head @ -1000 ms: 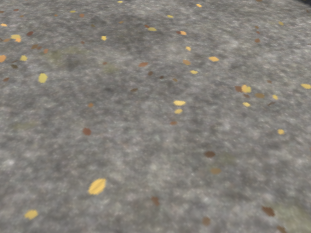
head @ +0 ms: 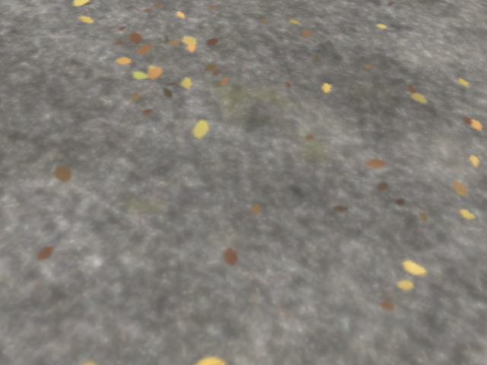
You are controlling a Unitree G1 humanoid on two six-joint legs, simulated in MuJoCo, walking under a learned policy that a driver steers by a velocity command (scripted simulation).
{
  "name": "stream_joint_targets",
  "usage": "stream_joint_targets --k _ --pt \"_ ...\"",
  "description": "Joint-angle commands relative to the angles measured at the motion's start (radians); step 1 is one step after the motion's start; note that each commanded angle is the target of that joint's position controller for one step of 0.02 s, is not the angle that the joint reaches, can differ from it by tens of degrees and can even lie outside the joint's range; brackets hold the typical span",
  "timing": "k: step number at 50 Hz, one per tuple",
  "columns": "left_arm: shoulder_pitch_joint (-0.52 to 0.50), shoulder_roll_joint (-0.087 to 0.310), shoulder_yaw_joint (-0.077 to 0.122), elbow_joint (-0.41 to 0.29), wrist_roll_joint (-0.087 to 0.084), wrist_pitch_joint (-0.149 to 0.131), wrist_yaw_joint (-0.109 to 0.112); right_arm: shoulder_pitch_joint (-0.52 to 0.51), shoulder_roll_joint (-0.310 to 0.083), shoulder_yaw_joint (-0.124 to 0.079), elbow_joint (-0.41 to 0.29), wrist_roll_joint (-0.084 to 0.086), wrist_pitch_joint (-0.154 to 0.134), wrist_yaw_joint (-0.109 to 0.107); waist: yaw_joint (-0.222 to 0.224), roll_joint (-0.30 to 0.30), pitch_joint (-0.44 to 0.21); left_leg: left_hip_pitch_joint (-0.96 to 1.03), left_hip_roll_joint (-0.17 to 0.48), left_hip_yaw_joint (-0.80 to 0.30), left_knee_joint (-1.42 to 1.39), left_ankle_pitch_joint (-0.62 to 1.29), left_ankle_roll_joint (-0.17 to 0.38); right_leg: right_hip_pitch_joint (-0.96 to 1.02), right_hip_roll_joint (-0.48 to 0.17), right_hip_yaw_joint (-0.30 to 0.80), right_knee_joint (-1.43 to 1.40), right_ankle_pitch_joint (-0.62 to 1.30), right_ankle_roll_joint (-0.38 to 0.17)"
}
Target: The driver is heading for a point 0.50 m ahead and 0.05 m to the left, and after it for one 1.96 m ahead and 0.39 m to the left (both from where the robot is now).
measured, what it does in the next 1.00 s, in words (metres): walks ahead: right foot, then left foot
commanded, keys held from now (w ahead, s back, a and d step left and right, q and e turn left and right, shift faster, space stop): q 0.04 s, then w+q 0.38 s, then w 0.24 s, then w+e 0.26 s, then e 0.08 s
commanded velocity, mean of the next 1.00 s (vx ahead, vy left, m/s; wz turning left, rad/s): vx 0.37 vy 0.00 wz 0.28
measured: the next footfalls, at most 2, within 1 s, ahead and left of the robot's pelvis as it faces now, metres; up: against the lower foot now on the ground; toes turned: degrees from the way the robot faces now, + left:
right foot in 0.20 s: +0.08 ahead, -0.15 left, +0.00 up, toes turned +11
left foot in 0.66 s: +0.25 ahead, +0.22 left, +0.00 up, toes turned +23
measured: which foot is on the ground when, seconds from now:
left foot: down 0.00-0.20, up 0.22-0.64, down 0.66-1.00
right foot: up 0.00-0.18, down 0.20-0.68, up 0.70-1.00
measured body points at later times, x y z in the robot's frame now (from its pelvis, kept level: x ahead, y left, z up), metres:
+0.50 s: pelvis +0.10 -0.01 +0.01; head +0.11 -0.03 +0.46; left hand +0.02 +0.27 -0.11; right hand +0.35 -0.22 -0.08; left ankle +0.15 +0.18 -0.66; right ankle +0.04 -0.16 -0.74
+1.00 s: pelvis +0.30 +0.14 +0.01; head +0.32 +0.15 +0.46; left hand +0.38 +0.44 -0.10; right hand +0.43 -0.11 -0.11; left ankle +0.21 +0.20 -0.74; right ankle +0.51 +0.03 -0.67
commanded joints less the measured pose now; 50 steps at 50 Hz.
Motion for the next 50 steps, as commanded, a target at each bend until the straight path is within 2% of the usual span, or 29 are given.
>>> stream_joint_targets --k 1,2,5,7,9,10,11,12,13,14,16,17,19,23,26,29,31,32,33,34,35,36,37,38,39,41,43,47,50 --pt "0.059 0.072 0.017 -0.038 0.001 -0.001 0.006 -0.021 -0.176 -0.053 -0.075 0.003 -0.008 -0.019 0.023 0.13 -0.225 0.175 0.229 -0.291 -0.133 0.093 0.179 0.038 0.01 0.024 -0.111 0.05 0.017" --pt "0.053 0.071 0.017 -0.04 0.001 0.0 0.004 -0.025 -0.177 -0.054 -0.076 0.003 -0.004 -0.021 0.019 0.139 -0.221 0.16 0.222 -0.303 -0.138 0.036 0.174 0.055 0.015 0.027 -0.144 0.064 0.019" --pt "0.05 0.084 0.02 -0.051 -0.006 -0.007 -0.008 -0.033 -0.174 -0.051 -0.077 0.007 0.003 -0.021 0.013 0.183 -0.209 0.1 0.199 -0.37 -0.19 -0.348 0.159 0.12 0.033 0.013 -0.25 0.079 0.002" --pt "0.07 0.089 0.023 -0.051 -0.012 -0.021 -0.018 -0.025 -0.172 -0.049 -0.071 0.012 0.005 -0.019 0.02 0.198 -0.19 0.064 0.19 -0.403 -0.196 -0.459 0.145 0.185 0.045 0.0 -0.334 0.058 -0.024" --pt "0.153 0.08 0.028 -0.024 -0.016 -0.038 -0.026 -0.041 -0.158 -0.043 -0.07 0.021 0.01 -0.022 0.072 0.177 -0.166 -0.026 0.147 -0.397 -0.163 -0.535 0.103 0.341 0.042 -0.022 -0.516 0.133 -0.065" --pt "0.232 0.105 0.038 0.002 -0.011 -0.043 -0.022 -0.053 -0.128 -0.035 -0.075 0.024 0.01 -0.024 0.107 0.131 -0.151 -0.14 0.093 -0.346 -0.074 -0.563 0.052 0.471 -0.025 0.018 -0.615 0.121 -0.099" --pt "0.316 0.163 0.049 0.018 0.002 -0.044 -0.016 -0.017 -0.039 -0.014 -0.068 0.023 0.01 -0.025 0.1 -0.067 -0.189 -0.263 -0.015 -0.171 0.276 -0.555 -0.01 0.587 -0.258 0.247 -0.696 -0.062 -0.155" --pt "0.27 0.244 0.064 0.003 0.04 -0.054 -0.026 -0.058 -0.079 -0.024 -0.128 0.03 -0.009 -0.019 0.075 -0.231 -0.067 -0.475 -0.05 -0.101 0.425 -0.449 -0.018 0.472 -0.4 0.586 -0.834 -0.31 -0.267" --pt "0.179 0.205 0.057 -0.032 0.037 -0.067 -0.019 -0.062 -0.143 -0.038 -0.121 0.02 -0.021 -0.014 0.042 -0.194 -0.005 -0.493 0.024 -0.133 0.529 -0.352 -0.026 0.423 -0.398 0.563 -0.85 -0.338 -0.279" --pt "0.128 0.147 0.043 -0.044 0.014 -0.073 -0.006 -0.029 -0.164 -0.048 -0.095 0.017 -0.022 -0.006 0.021 -0.173 0.005 -0.498 0.036 -0.122 0.568 -0.265 -0.04 0.431 -0.346 0.453 -0.85 -0.265 -0.237" --pt "0.142 0.114 0.032 -0.045 -0.004 -0.075 0.006 0.005 -0.136 -0.046 -0.061 0.009 -0.02 0.002 0.028 -0.131 -0.007 -0.479 0.059 -0.08 0.647 -0.17 -0.072 0.456 -0.284 0.291 -0.852 -0.102 -0.188" --pt "0.173 0.108 0.027 -0.04 0.001 -0.08 0.01 -0.008 -0.113 -0.041 -0.06 0.01 -0.025 0.007 0.042 -0.114 -0.008 -0.467 0.069 -0.061 0.681 -0.128 -0.08 0.45 -0.267 0.219 -0.859 -0.023 -0.181" --pt "0.231 0.105 0.026 -0.029 0.01 -0.086 0.009 -0.029 -0.079 -0.03 -0.068 0.019 -0.03 0.013 0.066 -0.099 -0.011 -0.471 0.086 -0.034 0.691 -0.068 -0.093 0.465 -0.248 0.116 -0.865 0.079 -0.183" --pt "0.313 0.118 0.028 -0.01 0.01 -0.083 -0.003 -0.103 -0.04 -0.011 -0.101 0.023 -0.04 0.025 0.112 -0.095 0.009 -0.444 0.113 -0.006 0.51 0.003 -0.11 0.494 -0.244 0.006 -0.876 0.21 -0.205" --pt "0.337 0.149 0.035 0.004 -0.005 -0.078 -0.01 -0.175 -0.011 0.009 -0.129 0.024 -0.052 0.046 0.13 -0.1 0.04 -0.347 0.12 0.058 0.326 0.011 -0.099 0.471 -0.258 -0.052 -0.889 0.263 -0.216" --pt "0.361 0.176 0.043 0.029 -0.031 -0.07 -0.019 -0.198 -0.019 0.014 -0.138 0.027 -0.059 0.061 0.12 -0.105 0.059 -0.231 0.111 0.104 0.196 -0.06 -0.057 0.478 -0.287 -0.072 -0.875 0.329 -0.217" --pt "0.358 0.197 0.048 0.044 -0.043 -0.064 -0.023 -0.154 -0.052 0.002 -0.132 0.024 -0.062 0.064 0.068 -0.128 0.026 -0.107 0.074 0.133 0.126 -0.116 -0.01 0.505 -0.304 -0.085 -0.795 0.581 -0.207" --pt "0.341 0.199 0.046 0.049 -0.047 -0.061 -0.022 -0.049 -0.081 -0.017 -0.103 0.023 -0.063 0.061 -0.008 -0.117 -0.045 0.058 0.043 0.155 0.063 -0.074 0.021 0.497 -0.285 -0.131 -0.662 0.806 -0.185" --pt "0.355 0.174 0.036 0.053 -0.043 -0.062 -0.019 0.116 -0.133 -0.046 -0.045 0.022 -0.059 0.052 -0.086 -0.087 -0.156 0.308 0.014 0.164 0.039 -0.04 0.051 0.427 -0.238 -0.185 -0.457 0.914 -0.154" --pt "0.354 0.114 0.008 0.029 -0.014 -0.071 -0.022 0.299 -0.2 -0.068 -0.01 0.015 -0.048 0.03 -0.163 0.027 -0.307 0.654 0.2 -0.066 0.076 -0.062 0.106 0.169 -0.195 -0.18 -0.134 0.595 -0.111" --pt "0.426 -0.007 -0.03 -0.011 -0.004 -0.094 -0.031 0.304 -0.287 -0.069 -0.006 0.01 -0.051 0.023 -0.079 0.312 -0.447 0.838 0.464 -0.578 -0.069 -0.27 0.255 -0.152 -0.009 -0.099 0.197 -0.139 -0.058" --pt "0.333 0.106 0.002 -0.001 -0.043 -0.111 -0.032 0.292 -0.191 -0.045 -0.01 0.0 -0.066 0.025 -0.13 0.181 -0.41 0.751 0.467 -0.605 -0.146 -0.295 0.232 -0.226 -0.03 0.054 0.312 -0.142 -0.069" --pt "0.261 0.133 0.015 -0.034 -0.064 -0.117 -0.033 0.243 -0.155 -0.029 0.008 0.001 -0.077 0.027 -0.109 0.176 -0.263 0.632 0.432 -0.427 -0.151 -0.21 0.189 -0.283 -0.07 0.041 0.316 -0.054 -0.085" --pt "0.24 0.118 0.013 -0.032 -0.051 -0.115 -0.028 0.181 -0.119 -0.018 0.014 0.007 -0.084 0.029 -0.071 0.123 -0.194 0.508 0.385 -0.308 -0.17 -0.135 0.161 -0.251 -0.114 0.027 0.263 0.039 -0.087" --pt "0.242 0.108 0.016 -0.026 -0.034 -0.108 -0.027 0.124 -0.085 -0.01 0.016 0.005 -0.09 0.032 -0.037 0.13 -0.14 0.412 0.343 -0.219 -0.205 -0.094 0.145 -0.217 -0.137 0.029 0.209 0.11 -0.08" --pt "0.301 0.074 0.016 -0.001 -0.038 -0.078 -0.032 0.065 -0.051 -0.006 0.024 -0.007 -0.11 0.032 0.016 0.154 -0.112 0.301 0.309 -0.11 -0.276 -0.021 0.132 -0.122 -0.152 0.038 0.186 0.202 -0.07" --pt "0.299 0.044 0.013 -0.001 -0.038 -0.055 -0.03 0.052 -0.052 -0.009 0.047 -0.009 -0.13 0.03 0.038 0.112 -0.07 0.254 0.307 -0.024 -0.313 0.081 0.133 -0.136 -0.142 0.048 0.158 0.244 -0.054" --pt "0.203 0.029 0.011 -0.04 -0.027 -0.053 -0.033 0.054 -0.063 -0.012 0.085 -0.02 -0.137 0.015 0.03 0.077 -0.002 0.245 0.28 0.12 -0.334 0.214 0.112 -0.184 -0.104 0.063 -0.065 0.432 -0.042" --pt "0.083 -0.004 -0.007 -0.09 -0.005 -0.064 -0.059 0.057 -0.098 -0.018 0.1 -0.011 -0.127 -0.005 -0.008 0.06 0.018 0.231 0.265 0.223 -0.307 0.41 0.083 -0.09 -0.071 -0.051 -0.282 0.567 -0.051"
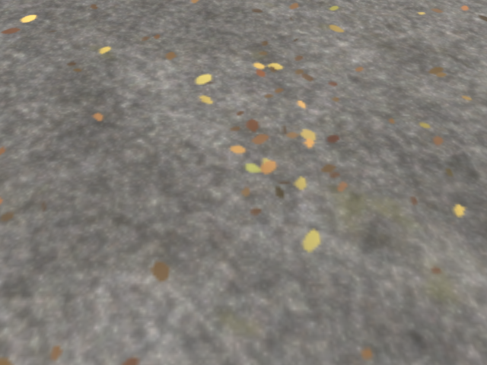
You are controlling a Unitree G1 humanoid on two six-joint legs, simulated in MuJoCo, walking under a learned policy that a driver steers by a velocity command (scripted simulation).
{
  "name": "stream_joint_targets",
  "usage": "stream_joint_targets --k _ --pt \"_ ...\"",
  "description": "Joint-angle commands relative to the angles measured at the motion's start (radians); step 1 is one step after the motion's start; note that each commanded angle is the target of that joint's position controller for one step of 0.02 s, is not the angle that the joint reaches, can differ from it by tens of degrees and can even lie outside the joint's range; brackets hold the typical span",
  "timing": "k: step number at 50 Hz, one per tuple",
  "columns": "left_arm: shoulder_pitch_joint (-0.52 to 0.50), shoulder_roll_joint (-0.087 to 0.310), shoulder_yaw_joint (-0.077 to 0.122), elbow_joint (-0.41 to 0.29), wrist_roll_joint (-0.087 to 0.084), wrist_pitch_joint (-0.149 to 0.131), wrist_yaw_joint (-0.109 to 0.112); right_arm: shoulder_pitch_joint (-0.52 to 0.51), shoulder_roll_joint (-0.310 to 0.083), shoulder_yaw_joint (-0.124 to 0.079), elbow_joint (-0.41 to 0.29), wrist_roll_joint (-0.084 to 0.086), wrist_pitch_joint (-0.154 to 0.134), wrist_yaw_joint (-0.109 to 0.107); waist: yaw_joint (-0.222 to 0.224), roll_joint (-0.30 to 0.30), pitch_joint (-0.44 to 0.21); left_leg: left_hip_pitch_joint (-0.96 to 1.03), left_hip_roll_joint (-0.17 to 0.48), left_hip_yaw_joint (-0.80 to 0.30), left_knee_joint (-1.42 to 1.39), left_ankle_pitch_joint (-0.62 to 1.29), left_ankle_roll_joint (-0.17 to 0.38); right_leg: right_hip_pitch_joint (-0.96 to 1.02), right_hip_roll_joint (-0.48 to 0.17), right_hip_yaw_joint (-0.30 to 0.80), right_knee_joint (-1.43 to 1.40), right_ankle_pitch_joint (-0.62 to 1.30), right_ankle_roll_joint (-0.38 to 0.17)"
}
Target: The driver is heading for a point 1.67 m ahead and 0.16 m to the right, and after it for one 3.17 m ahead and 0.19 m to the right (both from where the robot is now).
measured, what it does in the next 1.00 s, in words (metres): walks ahead, turning right: right foot, then left foot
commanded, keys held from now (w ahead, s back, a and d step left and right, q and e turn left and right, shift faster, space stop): e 0.40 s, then no key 0.60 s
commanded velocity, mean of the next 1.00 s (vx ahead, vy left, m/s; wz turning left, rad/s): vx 0.08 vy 0.00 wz -0.32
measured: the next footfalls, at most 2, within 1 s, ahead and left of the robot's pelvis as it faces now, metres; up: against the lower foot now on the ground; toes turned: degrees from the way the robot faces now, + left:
right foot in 0.16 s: +0.23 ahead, -0.11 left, +0.00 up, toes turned -14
left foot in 0.62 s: +0.31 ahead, +0.12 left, +0.00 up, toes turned -21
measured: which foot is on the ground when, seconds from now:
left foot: down 0.00-0.18, up 0.20-0.60, down 0.62-1.00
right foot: up 0.00-0.14, down 0.16-1.00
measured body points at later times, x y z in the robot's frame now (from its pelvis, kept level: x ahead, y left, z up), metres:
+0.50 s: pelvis +0.17 -0.01 -0.01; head +0.22 -0.04 +0.44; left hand +0.40 +0.22 -0.09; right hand +0.26 -0.32 -0.12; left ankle +0.28 +0.15 -0.70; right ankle +0.23 -0.10 -0.74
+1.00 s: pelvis +0.23 +0.02 -0.01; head +0.24 +0.02 +0.44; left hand +0.45 +0.22 -0.11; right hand +0.29 -0.26 -0.12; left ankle +0.28 +0.14 -0.74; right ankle +0.19 -0.10 -0.74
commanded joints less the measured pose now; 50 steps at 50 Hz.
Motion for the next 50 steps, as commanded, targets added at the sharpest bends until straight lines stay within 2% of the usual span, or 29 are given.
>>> stream_joint_targets --k 1,3,5,7,8,9,10,11,12,13,14,16,19,23,25,28,30,31,32,33,34,35,37,39,41,42,43,44,50 --pt "-0.085 0.003 -0.012 -0.098 0.015 -0.014 -0.026 -0.079 -0.161 -0.034 -0.063 0.009 -0.009 -0.024 0.007 0.083 0.071 -0.138 0.261 -0.002 -0.064 0.605 0.096 0.113 0.021 -0.077 -0.162 0.117 -0.008" --pt "-0.098 0.021 -0.006 -0.128 0.012 -0.012 -0.045 -0.064 -0.184 -0.042 -0.05 0.021 0.011 -0.034 0.008 0.096 0.048 -0.047 0.286 0.008 0.002 0.684 0.085 0.108 0.036 -0.092 -0.212 0.07 -0.028" --pt "-0.058 0.06 0.011 -0.144 0.016 -0.007 -0.057 -0.081 -0.209 -0.052 -0.055 0.034 0.036 -0.046 0.041 0.124 -0.002 0.029 0.3 0.012 0.121 0.868 0.067 0.151 0.078 -0.123 -0.226 -0.036 -0.06" --pt "0.091 0.123 0.043 -0.125 0.015 -0.002 -0.054 -0.103 -0.217 -0.056 -0.069 0.041 0.058 -0.054 0.118 0.122 -0.093 0.026 0.274 0.019 0.37 0.956 0.035 0.329 0.144 -0.149 -0.263 -0.09 -0.103" --pt "0.191 0.166 0.063 -0.109 0.018 -0.002 -0.036 -0.109 -0.199 -0.047 -0.077 0.043 0.058 -0.052 0.178 0.07 -0.15 -0.056 0.213 0.034 0.596 0.804 -0.013 0.508 0.151 -0.112 -0.375 0.072 -0.137" --pt "0.182 0.257 0.075 -0.123 0.02 0.003 -0.01 -0.012 -0.084 -0.013 -0.098 -0.01 0.048 -0.039 0.09 -0.18 -0.244 -0.346 0.095 0.022 0.927 -0.033 -0.075 0.799 -0.066 0.166 -0.274 0.585 -0.233" --pt "0.142 0.289 0.072 -0.176 0.038 -0.003 -0.013 0.09 -0.081 0.006 -0.111 -0.014 0.035 -0.018 0.042 -0.222 -0.445 -0.604 -0.074 -0.185 1.237 -0.498 -0.12 1.02 -0.289 0.661 -0.353 0.589 -0.48" --pt "0.117 0.221 0.061 -0.203 0.028 0.003 -0.018 0.007 -0.183 -0.017 -0.097 0.014 0.03 -0.004 0.115 -0.031 -0.472 -0.631 -0.003 -0.313 1.263 -0.41 -0.101 0.971 -0.247 0.586 -0.425 0.403 -0.441" --pt "0.058 0.178 0.049 -0.208 0.013 0.005 -0.016 -0.083 -0.186 -0.018 -0.13 0.033 0.034 -0.005 0.1 0.013 -0.329 -0.672 0.027 -0.291 1.201 -0.317 -0.087 0.844 -0.199 0.472 -0.453 0.253 -0.387" --pt "0.017 0.142 0.04 -0.207 -0.001 0.011 -0.01 -0.11 -0.168 -0.016 -0.124 0.021 0.044 -0.018 0.068 0.095 -0.213 -0.678 0.066 -0.276 1.117 -0.258 -0.092 0.7 -0.148 0.394 -0.483 0.15 -0.334" --pt "-0.013 0.128 0.035 -0.213 -0.002 0.018 -0.002 -0.118 -0.175 -0.02 -0.128 0.012 0.058 -0.029 0.044 0.074 -0.158 -0.637 0.088 -0.278 1.042 -0.215 -0.095 0.58 -0.119 0.353 -0.507 0.098 -0.313" --pt "-0.039 0.132 0.038 -0.226 0.022 0.027 0.005 -0.093 -0.159 -0.02 -0.121 0.009 0.078 -0.034 0.012 0.007 -0.127 -0.537 0.081 -0.262 0.943 -0.182 -0.104 0.439 -0.067 0.306 -0.537 0.089 -0.291" --pt "-0.021 0.163 0.05 -0.225 0.021 0.036 0.024 -0.1 -0.126 -0.008 -0.113 0.003 0.081 -0.045 0.019 -0.014 -0.163 -0.511 0.063 -0.253 0.794 -0.146 -0.135 0.418 -0.044 0.27 -0.515 0.167 -0.286" --pt "-0.046 0.153 0.046 -0.238 0.016 0.063 0.046 -0.134 -0.126 -0.006 -0.108 0.014 0.092 -0.045 0.039 -0.056 -0.18 -0.474 0.069 -0.256 0.666 -0.032 -0.152 0.393 -0.018 0.271 -0.514 -0.119 -0.24" --pt "-0.043 0.141 0.041 -0.236 0.022 0.071 0.045 -0.159 -0.124 -0.004 -0.117 0.015 0.089 -0.04 0.055 -0.087 -0.158 -0.443 0.072 -0.248 0.605 -0.025 -0.148 0.374 -0.014 0.286 -0.515 -0.214 -0.231" --pt "-0.03 0.123 0.031 -0.229 0.028 0.077 0.037 -0.171 -0.127 -0.005 -0.126 0.017 0.071 -0.028 0.072 -0.109 -0.144 -0.398 0.071 -0.234 0.489 -0.056 -0.126 0.41 -0.036 0.329 -0.471 -0.19 -0.229" --pt "-0.041 0.097 0.016 -0.224 0.02 0.08 0.035 -0.131 -0.111 -0.004 -0.115 0.014 0.056 -0.016 0.035 -0.101 -0.137 -0.281 0.062 -0.21 0.27 0.055 -0.09 0.407 -0.017 0.328 -0.414 -0.145 -0.192" --pt "0.002 0.07 0.006 -0.209 0.02 0.077 0.034 -0.128 -0.13 -0.007 -0.119 -0.001 0.05 -0.012 0.038 -0.065 -0.125 -0.209 0.11 -0.255 0.172 0.146 -0.061 0.38 0.019 0.305 -0.377 -0.186 -0.142" --pt "0.061 0.033 -0.005 -0.206 0.037 0.07 0.032 -0.13 -0.209 -0.019 -0.135 -0.021 0.05 -0.015 0.086 0.123 -0.137 -0.152 0.29 -0.432 0.123 0.297 0.009 0.326 0.12 0.198 -0.221 -0.377 -0.074" --pt "0.05 0.051 0.003 -0.228 0.029 0.062 0.029 -0.172 -0.201 -0.016 -0.114 -0.035 0.056 -0.015 0.125 0.311 -0.083 -0.245 0.373 -0.554 0.099 0.323 0.137 0.285 0.185 0.074 -0.195 -0.506 -0.031" --pt "0.017 0.103 0.014 -0.221 0.037 0.057 0.032 -0.211 -0.144 -0.002 -0.137 -0.028 0.054 -0.013 0.088 0.267 -0.08 -0.281 0.366 -0.553 0.084 0.27 0.165 0.331 0.142 0.069 -0.139 -0.506 0.001" --pt "-0.017 0.106 0.02 -0.22 0.031 0.058 0.032 -0.216 -0.137 -0.001 -0.133 -0.015 0.053 -0.014 0.077 0.24 -0.08 -0.26 0.322 -0.509 0.103 0.244 0.137 0.342 0.136 0.053 -0.147 -0.452 0.01" --pt "-0.019 0.059 0.01 -0.205 0.038 0.07 0.031 -0.228 -0.149 -0.001 -0.127 0.009 0.053 -0.016 0.075 0.225 -0.081 -0.243 0.264 -0.429 0.138 0.249 0.088 0.405 0.113 0.039 -0.243 -0.344 0.025" --pt "-0.021 0.026 -0.002 -0.195 0.036 0.075 0.024 -0.187 -0.128 0.007 -0.11 0.007 0.055 -0.013 0.07 0.206 -0.081 -0.251 0.203 -0.362 0.168 0.234 0.039 0.495 0.107 0.035 -0.349 -0.203 0.018" --pt "-0.03 0.066 0.003 -0.205 0.033 0.078 0.026 -0.143 -0.117 0.013 -0.106 -0.003 0.048 -0.001 0.039 0.149 -0.085 -0.275 0.157 -0.332 0.196 0.142 0.0 0.544 0.066 0.072 -0.345 -0.05 -0.008" --pt "-0.02 0.09 0.013 -0.183 0.029 0.079 0.026 -0.126 -0.123 0.011 -0.108 0.001 0.047 0.002 0.02 0.073 -0.083 -0.259 0.124 -0.287 0.194 0.107 -0.016 0.502 0.082 0.067 -0.319 -0.111 -0.031" --pt "-0.013 0.061 0.009 -0.186 0.031 0.075 0.023 -0.153 -0.137 0.009 -0.103 0.003 0.048 0.001 0.048 0.092 -0.075 -0.242 0.123 -0.276 0.217 0.097 -0.022 0.482 0.086 0.069 -0.334 -0.13 -0.035" --pt "-0.009 0.047 0.004 -0.177 0.035 0.072 0.023 -0.17 -0.12 0.012 -0.109 0.005 0.049 0.001 0.046 0.079 -0.075 -0.24 0.119 -0.265 0.228 0.101 -0.021 0.48 0.079 0.075 -0.349 -0.126 -0.031" --pt "-0.008 0.043 0.003 -0.158 0.031 0.059 0.033 -0.177 -0.097 0.017 -0.099 0.006 0.062 -0.002 0.035 0.026 -0.06 -0.218 0.1 -0.244 0.252 0.126 -0.022 0.467 0.074 0.085 -0.358 -0.106 -0.021"
Velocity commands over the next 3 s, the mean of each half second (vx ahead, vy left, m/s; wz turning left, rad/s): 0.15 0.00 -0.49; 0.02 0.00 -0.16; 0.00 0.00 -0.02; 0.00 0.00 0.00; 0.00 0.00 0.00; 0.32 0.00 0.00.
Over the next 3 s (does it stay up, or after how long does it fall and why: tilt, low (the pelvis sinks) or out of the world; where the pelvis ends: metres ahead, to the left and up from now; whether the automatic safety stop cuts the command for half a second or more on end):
stays up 0.36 -0.05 0.00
